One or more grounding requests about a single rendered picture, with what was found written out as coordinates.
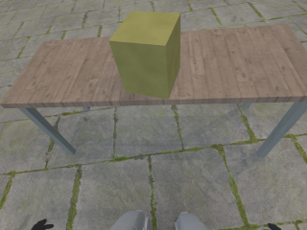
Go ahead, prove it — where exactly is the carton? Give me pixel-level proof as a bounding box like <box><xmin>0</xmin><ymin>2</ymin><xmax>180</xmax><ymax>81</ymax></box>
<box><xmin>108</xmin><ymin>11</ymin><xmax>181</xmax><ymax>100</ymax></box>

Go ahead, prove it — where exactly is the robot left hand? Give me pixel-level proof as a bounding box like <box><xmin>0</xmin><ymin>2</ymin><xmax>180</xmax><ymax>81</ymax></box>
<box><xmin>31</xmin><ymin>218</ymin><xmax>54</xmax><ymax>230</ymax></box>

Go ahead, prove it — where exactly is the robot right thigh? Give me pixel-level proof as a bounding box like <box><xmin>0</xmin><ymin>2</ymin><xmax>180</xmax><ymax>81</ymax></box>
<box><xmin>174</xmin><ymin>214</ymin><xmax>209</xmax><ymax>230</ymax></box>

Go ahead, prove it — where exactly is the robot right shin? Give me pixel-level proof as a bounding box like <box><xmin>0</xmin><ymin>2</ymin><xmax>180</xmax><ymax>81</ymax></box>
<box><xmin>178</xmin><ymin>212</ymin><xmax>189</xmax><ymax>217</ymax></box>

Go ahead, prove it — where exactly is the table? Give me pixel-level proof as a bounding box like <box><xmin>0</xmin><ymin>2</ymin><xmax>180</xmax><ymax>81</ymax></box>
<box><xmin>0</xmin><ymin>24</ymin><xmax>307</xmax><ymax>158</ymax></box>

